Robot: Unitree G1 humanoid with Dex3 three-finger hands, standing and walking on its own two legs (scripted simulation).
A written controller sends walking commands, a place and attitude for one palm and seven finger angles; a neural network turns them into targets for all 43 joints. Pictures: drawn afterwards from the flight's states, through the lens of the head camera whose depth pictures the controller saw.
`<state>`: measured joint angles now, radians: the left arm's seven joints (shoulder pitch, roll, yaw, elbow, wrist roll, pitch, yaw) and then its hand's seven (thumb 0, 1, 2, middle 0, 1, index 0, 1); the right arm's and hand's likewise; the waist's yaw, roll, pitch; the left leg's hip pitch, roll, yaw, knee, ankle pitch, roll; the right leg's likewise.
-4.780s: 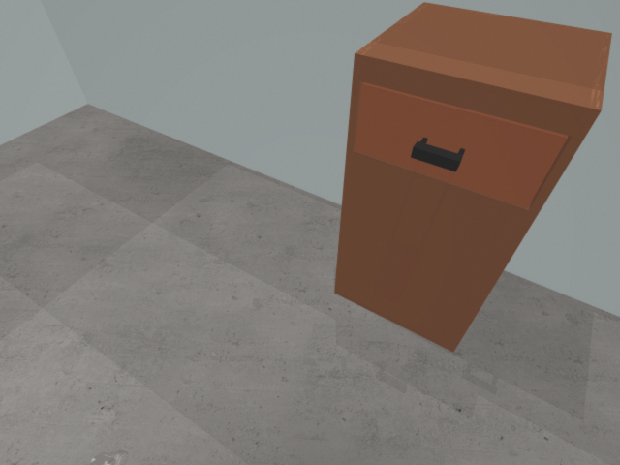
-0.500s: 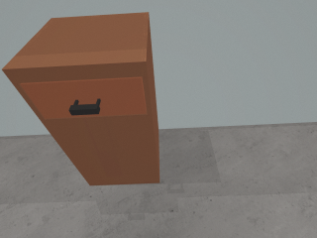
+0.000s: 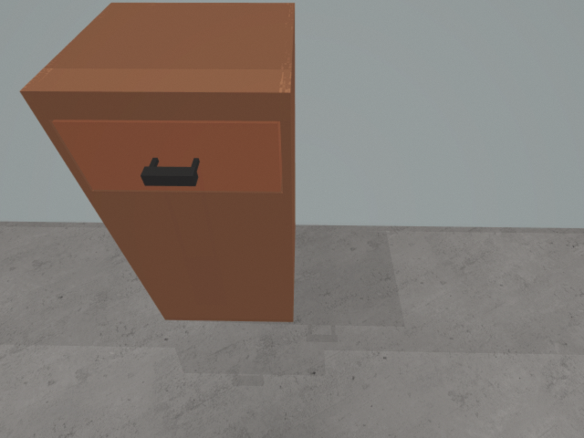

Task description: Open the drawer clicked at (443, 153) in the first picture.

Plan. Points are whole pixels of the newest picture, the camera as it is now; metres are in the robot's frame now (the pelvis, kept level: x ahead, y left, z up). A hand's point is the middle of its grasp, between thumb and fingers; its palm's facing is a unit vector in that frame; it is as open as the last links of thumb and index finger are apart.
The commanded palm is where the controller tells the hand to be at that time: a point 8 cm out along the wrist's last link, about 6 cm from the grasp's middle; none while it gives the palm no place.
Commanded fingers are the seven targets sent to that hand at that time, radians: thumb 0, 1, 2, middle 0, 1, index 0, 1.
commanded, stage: look again from close up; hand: left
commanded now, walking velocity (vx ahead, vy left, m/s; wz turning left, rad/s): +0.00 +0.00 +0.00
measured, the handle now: (172, 169) +0.60 +0.28 +0.00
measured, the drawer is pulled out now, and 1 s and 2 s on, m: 0.00 0.00 0.00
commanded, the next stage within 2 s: shuffle to correct the standing spot in 0.36 s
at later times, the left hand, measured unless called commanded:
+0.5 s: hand out of the picture +0.00 +0.19 -0.17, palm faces +0.00 -0.98 -0.19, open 7.4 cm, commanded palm none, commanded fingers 0.00 0.90 0.90 -0.20 -0.30 -0.20 -0.30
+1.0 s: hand out of the picture +0.10 +0.22 -0.17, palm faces +0.05 -0.98 -0.21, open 7.4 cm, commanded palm none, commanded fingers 0.00 0.90 0.90 -0.20 -0.30 -0.20 -0.30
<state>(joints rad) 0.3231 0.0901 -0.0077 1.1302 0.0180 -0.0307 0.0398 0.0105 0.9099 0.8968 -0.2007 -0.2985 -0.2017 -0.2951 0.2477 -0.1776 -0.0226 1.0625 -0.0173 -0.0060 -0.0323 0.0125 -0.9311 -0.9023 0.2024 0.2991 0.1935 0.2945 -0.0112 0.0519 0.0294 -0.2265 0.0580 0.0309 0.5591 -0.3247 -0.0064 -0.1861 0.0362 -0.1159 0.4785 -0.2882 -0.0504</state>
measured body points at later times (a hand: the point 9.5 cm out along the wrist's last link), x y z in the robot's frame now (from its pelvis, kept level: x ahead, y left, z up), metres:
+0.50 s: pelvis +0.00 +0.02 +0.00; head +0.02 +0.02 +0.45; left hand +0.01 +0.24 -0.15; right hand -0.02 -0.18 -0.16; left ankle -0.02 +0.12 -0.73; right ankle -0.02 -0.09 -0.73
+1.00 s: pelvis +0.08 +0.04 +0.00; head +0.12 +0.05 +0.45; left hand +0.10 +0.27 -0.15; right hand +0.06 -0.16 -0.15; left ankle -0.01 +0.12 -0.73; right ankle +0.08 -0.08 -0.69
